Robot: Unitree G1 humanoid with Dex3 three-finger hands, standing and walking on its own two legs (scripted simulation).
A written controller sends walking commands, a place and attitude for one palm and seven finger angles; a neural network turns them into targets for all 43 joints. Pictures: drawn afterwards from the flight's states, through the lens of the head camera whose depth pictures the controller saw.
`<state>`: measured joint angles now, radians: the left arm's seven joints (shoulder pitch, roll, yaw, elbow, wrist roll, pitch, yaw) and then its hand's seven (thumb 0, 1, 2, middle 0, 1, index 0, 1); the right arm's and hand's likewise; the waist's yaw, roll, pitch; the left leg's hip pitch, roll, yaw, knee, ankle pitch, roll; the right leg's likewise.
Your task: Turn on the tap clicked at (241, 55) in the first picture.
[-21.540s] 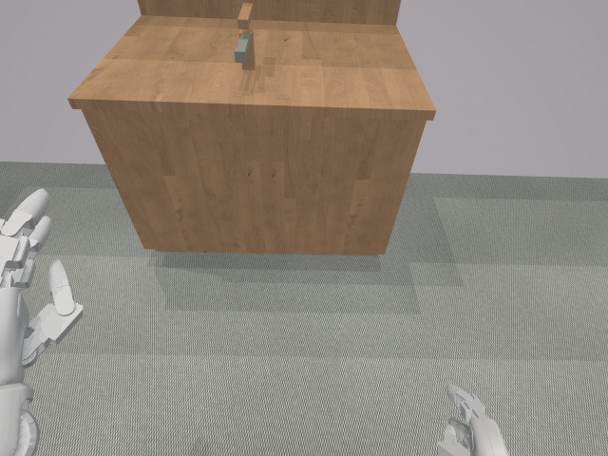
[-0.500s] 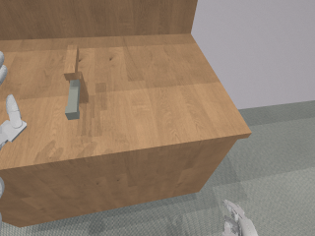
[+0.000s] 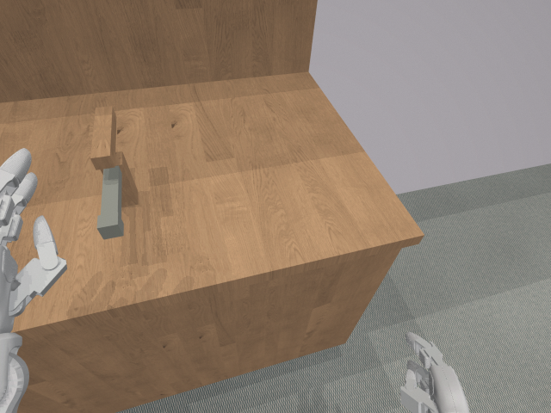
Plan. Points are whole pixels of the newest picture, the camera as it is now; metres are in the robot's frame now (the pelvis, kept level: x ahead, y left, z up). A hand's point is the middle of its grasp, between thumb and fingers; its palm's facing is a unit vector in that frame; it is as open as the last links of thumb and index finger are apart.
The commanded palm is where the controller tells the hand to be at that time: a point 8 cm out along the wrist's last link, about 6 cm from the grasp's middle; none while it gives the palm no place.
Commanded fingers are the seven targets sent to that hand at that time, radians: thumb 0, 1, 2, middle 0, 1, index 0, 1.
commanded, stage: look again from close up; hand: left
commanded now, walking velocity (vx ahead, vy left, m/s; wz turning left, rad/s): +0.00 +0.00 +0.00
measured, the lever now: (110, 225) +0.34 +0.28 +0.07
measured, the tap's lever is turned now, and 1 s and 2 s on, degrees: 0 0 0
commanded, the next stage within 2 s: shuffle to correct the standing spot in 0.26 s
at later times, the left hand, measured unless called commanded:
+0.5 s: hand (44, 270) +0.21 +0.27 +0.16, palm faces +0.40 -0.85 -0.33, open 7.5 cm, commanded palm +0.15 +0.29 +0.18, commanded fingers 0.00 0.90 0.90 -0.20 -0.30 -0.20 -0.30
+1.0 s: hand (99, 282) +0.21 +0.21 +0.16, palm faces +0.39 -0.85 -0.37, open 7.5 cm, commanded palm +0.15 +0.25 +0.18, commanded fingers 0.00 0.90 0.90 -0.20 -0.30 -0.20 -0.30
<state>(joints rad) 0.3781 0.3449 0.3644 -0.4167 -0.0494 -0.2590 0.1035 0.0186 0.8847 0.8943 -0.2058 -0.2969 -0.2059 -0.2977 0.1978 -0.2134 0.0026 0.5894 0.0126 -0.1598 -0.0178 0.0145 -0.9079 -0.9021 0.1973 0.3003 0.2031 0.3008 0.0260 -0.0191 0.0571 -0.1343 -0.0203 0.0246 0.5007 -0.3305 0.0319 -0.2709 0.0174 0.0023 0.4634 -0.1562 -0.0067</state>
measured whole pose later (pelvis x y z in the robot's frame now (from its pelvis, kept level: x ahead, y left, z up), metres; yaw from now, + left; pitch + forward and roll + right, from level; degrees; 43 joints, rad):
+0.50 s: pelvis -0.01 +0.01 +0.00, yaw +0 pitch -3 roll +0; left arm 0.36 0.36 0.35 -0.42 -0.04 -0.22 0.10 0.02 0.89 0.89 -0.20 -0.30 -0.20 -0.30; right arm 0.23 -0.17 0.03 0.58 0.01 -0.14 -0.01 0.01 -0.91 -0.90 0.20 0.30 0.21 0.30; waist 0.03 -0.05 0.08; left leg -0.12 -0.05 0.03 0.45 -0.29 0.05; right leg -0.25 -0.01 0.01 0.41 -0.12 0.02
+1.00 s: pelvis +0.00 -0.03 +0.00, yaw +2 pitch +0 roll -1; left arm 0.46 0.34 0.33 -0.49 -0.06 -0.19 0.12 0.02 0.88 0.89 -0.21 -0.30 -0.21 -0.30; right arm 0.21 -0.23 -0.01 0.58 0.01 -0.11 -0.02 0.01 -0.91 -0.90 0.20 0.30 0.20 0.30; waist 0.00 0.01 0.05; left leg -0.19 0.03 -0.04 0.52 -0.33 0.01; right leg -0.28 0.07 -0.05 0.40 -0.12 -0.06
